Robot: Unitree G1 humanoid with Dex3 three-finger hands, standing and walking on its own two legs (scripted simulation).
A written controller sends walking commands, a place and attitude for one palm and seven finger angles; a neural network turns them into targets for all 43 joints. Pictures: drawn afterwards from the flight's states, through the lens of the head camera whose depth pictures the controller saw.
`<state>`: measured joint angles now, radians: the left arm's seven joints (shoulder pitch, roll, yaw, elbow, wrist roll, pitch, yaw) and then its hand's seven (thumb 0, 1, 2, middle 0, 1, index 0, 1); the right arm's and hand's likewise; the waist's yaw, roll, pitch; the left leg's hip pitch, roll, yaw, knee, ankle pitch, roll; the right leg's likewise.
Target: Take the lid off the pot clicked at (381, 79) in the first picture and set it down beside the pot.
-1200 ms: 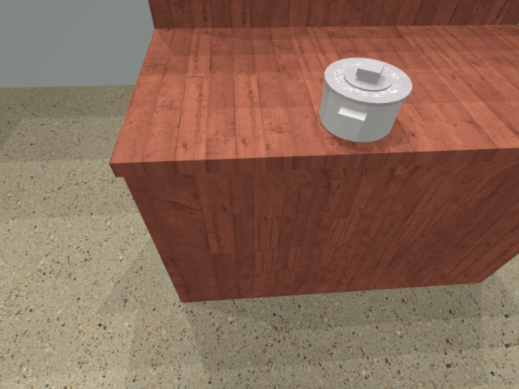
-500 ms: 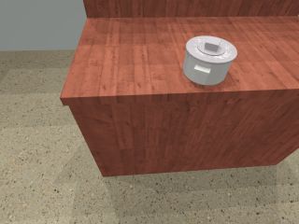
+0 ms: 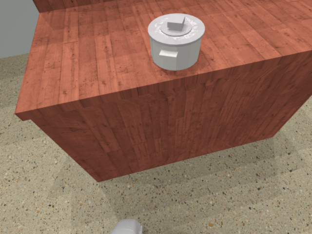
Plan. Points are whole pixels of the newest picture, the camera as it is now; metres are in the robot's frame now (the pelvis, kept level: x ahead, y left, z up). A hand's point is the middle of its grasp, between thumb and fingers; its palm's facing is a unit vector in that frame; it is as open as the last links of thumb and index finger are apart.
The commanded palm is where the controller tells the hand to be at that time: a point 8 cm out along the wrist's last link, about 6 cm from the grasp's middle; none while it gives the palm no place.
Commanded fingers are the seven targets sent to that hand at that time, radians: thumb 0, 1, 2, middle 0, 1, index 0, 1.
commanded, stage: walk to a spot facing it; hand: left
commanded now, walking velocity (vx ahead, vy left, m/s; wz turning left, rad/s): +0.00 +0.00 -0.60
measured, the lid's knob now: (176, 21) +0.68 -0.01 +0.16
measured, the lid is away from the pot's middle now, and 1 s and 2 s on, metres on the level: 0.00 0.00 0.00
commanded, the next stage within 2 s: none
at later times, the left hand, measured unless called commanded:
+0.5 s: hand (82, 220) +0.16 +0.26 -0.18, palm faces -0.20 -0.95 -0.23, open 7.4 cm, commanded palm none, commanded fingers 0.00 0.90 0.90 -0.20 -0.30 -0.20 -0.30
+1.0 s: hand (128, 189) +0.25 +0.13 -0.16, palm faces -0.61 -0.76 -0.22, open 7.4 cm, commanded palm none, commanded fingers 0.00 0.90 0.90 -0.20 -0.30 -0.20 -0.30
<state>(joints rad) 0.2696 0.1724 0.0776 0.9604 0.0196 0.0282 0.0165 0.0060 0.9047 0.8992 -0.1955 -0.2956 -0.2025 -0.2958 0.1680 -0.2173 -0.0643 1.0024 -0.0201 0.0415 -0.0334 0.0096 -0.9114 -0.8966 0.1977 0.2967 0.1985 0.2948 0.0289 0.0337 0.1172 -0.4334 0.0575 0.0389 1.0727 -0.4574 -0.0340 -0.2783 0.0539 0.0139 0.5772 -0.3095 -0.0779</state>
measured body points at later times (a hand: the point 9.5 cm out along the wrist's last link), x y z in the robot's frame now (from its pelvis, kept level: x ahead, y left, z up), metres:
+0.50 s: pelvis +0.04 +0.06 +0.00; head +0.10 +0.08 +0.44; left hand +0.17 +0.31 -0.16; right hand +0.11 -0.21 -0.12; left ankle +0.06 +0.16 -0.73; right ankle -0.02 -0.06 -0.70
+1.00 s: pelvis +0.03 +0.05 -0.01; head +0.07 +0.01 +0.44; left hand +0.28 +0.17 -0.14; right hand -0.14 -0.14 -0.15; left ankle +0.06 +0.16 -0.73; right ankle -0.04 -0.03 -0.74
